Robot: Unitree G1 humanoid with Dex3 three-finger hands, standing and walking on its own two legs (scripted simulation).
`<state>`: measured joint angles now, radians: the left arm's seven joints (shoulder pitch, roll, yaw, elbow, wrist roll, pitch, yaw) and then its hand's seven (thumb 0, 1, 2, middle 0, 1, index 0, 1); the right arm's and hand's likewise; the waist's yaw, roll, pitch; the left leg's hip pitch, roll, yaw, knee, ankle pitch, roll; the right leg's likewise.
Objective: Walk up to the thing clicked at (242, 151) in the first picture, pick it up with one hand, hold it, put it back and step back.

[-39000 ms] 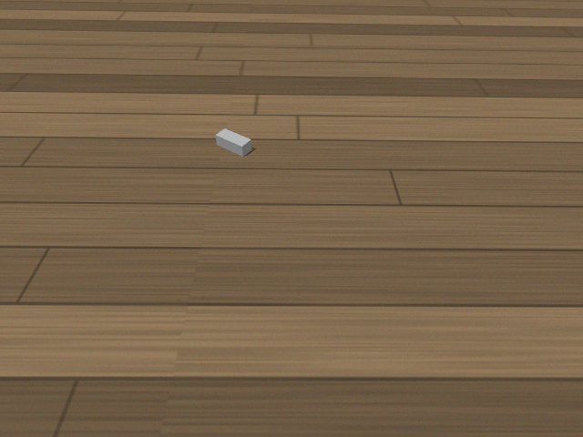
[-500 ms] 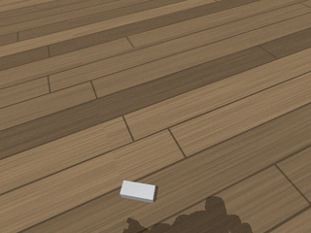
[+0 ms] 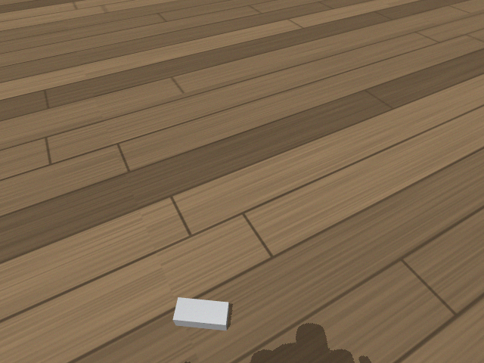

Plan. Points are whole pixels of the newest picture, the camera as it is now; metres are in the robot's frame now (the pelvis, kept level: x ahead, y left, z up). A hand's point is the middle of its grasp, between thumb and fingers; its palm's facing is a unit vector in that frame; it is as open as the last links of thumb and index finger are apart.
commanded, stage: walk up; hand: left
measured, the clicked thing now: (202, 313) +0.46 +0.15 -0.73
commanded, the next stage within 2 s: stand in 0.32 s
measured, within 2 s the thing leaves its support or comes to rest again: neither
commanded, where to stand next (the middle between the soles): +0.08 -0.04 m, yaw -4 degrees
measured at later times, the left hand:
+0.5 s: hand out of the picture +0.11 +0.25 -0.13, palm faces -0.03 -0.94 -0.35, open 7.4 cm
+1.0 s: hand out of the picture +0.06 +0.25 -0.13, palm faces -0.03 -0.94 -0.35, open 7.4 cm
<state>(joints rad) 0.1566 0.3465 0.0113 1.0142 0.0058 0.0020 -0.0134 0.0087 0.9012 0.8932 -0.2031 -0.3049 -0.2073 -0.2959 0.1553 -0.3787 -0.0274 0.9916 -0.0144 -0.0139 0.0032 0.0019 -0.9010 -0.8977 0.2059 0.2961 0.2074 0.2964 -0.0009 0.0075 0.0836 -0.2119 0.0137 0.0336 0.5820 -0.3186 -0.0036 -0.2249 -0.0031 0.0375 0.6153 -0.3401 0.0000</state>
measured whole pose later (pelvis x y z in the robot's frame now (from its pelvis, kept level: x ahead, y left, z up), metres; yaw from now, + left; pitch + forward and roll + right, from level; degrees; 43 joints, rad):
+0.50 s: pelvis +0.00 +0.00 +0.02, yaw -1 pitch -3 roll +0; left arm 0.06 0.35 0.00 1.11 0.00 -0.01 -0.01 0.01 0.90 0.89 -0.20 -0.30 -0.21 -0.30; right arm 0.09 -0.36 -0.01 1.12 -0.01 -0.02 0.00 0.00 -0.90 -0.90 0.21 0.30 0.21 0.30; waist -0.01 0.00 0.07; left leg -0.09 0.02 0.05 0.34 -0.19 -0.01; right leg -0.10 0.01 0.05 0.37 -0.21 0.00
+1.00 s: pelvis -0.01 +0.00 +0.02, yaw +0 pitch -3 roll +0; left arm 0.11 0.35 0.00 1.14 0.00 -0.01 -0.01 0.01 0.90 0.89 -0.20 -0.30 -0.21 -0.30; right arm 0.10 -0.36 -0.01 1.15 -0.02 -0.01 0.01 0.00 -0.90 -0.90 0.21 0.30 0.21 0.30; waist 0.00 0.01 0.06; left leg -0.10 0.02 0.04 0.31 -0.16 -0.01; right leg -0.11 0.01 0.04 0.32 -0.17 0.00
